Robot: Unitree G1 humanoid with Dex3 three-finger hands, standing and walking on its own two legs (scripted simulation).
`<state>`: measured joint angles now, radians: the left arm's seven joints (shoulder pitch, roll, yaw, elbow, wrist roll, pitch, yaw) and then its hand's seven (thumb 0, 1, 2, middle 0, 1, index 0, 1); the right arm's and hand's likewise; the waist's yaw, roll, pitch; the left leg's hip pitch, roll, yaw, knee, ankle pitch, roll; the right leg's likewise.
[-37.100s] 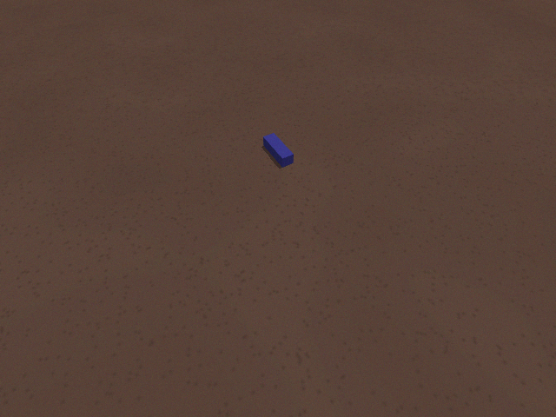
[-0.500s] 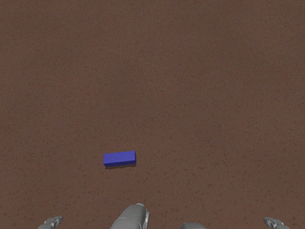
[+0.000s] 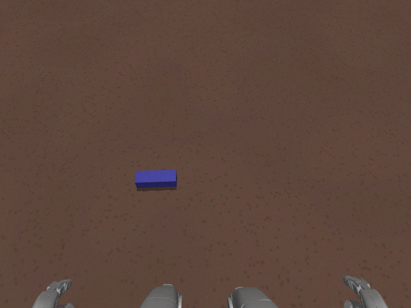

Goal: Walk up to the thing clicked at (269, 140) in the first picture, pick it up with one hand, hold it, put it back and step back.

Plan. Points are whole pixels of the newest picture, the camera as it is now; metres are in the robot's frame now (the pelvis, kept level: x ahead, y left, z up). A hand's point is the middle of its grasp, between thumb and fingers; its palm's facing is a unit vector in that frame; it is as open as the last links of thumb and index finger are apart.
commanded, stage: step back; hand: left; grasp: from above
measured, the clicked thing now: (156, 178) +0.72 +0.26 -0.73
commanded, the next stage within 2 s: stand in 1.88 s
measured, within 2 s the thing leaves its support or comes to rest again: neither
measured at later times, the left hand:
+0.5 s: hand out of the picture -0.07 +0.25 -0.15, palm faces +0.05 -0.91 -0.41, open 7.3 cm
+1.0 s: hand out of the picture -0.28 +0.23 -0.13, palm faces +0.08 -0.89 -0.44, open 7.3 cm
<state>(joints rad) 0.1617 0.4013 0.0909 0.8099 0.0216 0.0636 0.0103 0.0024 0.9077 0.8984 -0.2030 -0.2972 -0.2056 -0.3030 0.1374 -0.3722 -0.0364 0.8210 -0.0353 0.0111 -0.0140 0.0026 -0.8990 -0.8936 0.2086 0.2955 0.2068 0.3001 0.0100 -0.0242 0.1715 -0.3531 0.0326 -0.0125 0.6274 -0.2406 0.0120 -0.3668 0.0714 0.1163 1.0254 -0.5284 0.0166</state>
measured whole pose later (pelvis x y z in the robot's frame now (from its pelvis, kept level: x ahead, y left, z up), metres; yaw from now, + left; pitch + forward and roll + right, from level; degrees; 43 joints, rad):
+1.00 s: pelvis -0.32 -0.06 +0.00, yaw +5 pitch -3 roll +1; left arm 0.22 0.38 0.07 0.91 0.05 0.00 0.00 0.00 0.90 0.90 -0.21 -0.30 -0.21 -0.30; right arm 0.21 -0.41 -0.06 0.95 -0.03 0.04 0.01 0.00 -0.90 -0.89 0.20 0.29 0.20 0.30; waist 0.03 0.03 0.09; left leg -0.31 -0.03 -0.08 0.78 -0.51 -0.01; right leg -0.30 -0.03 -0.02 0.67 -0.33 -0.02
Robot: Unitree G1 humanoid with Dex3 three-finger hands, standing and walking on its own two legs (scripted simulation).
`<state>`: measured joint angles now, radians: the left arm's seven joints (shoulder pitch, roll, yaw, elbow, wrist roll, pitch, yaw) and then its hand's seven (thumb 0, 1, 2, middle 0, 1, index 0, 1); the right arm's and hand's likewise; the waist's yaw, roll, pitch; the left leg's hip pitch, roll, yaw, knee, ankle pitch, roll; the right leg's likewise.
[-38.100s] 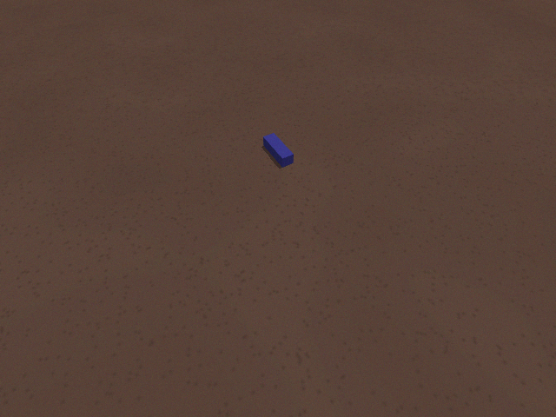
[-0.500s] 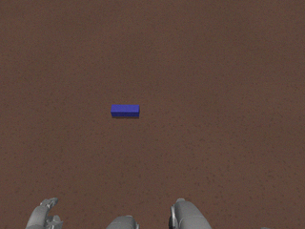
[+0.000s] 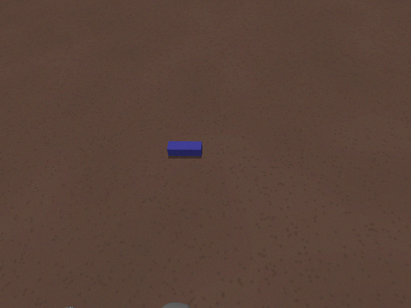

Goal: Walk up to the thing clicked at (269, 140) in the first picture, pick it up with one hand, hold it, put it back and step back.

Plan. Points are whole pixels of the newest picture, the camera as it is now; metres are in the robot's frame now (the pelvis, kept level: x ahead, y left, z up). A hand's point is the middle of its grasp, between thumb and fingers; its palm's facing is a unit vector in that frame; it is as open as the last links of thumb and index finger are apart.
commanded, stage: step back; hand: left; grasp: from above
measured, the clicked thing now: (185, 148) +1.07 +0.24 -0.73
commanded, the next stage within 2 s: stand in 0.88 s
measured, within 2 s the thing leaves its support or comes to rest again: neither
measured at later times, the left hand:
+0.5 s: hand out of the picture +0.06 +0.28 -0.14, palm faces +0.03 -0.93 -0.37, open 7.3 cm
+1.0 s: hand (90, 298) +0.15 +0.28 -0.13, palm faces -0.01 -0.93 -0.36, open 7.3 cm
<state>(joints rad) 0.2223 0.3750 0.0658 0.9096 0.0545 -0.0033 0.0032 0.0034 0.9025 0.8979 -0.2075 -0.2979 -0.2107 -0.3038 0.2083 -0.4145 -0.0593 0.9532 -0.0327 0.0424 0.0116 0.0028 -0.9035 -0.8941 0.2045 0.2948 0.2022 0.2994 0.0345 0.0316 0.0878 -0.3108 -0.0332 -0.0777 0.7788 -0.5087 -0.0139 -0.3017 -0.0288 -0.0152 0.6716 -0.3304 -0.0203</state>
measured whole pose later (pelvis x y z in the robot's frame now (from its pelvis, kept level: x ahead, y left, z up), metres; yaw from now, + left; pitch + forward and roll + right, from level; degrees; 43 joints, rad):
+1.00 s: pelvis +0.04 +0.03 +0.02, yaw +0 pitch -2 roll +0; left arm 0.05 0.35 0.01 1.09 0.01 -0.02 0.01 0.00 0.91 0.90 -0.20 -0.30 -0.21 -0.30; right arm 0.03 -0.34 -0.02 1.09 -0.01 -0.02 0.01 0.00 -0.90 -0.89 0.21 0.29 0.20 0.30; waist 0.01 0.00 0.07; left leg -0.15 -0.01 0.00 0.44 -0.25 0.00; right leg -0.13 -0.02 0.01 0.43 -0.27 0.02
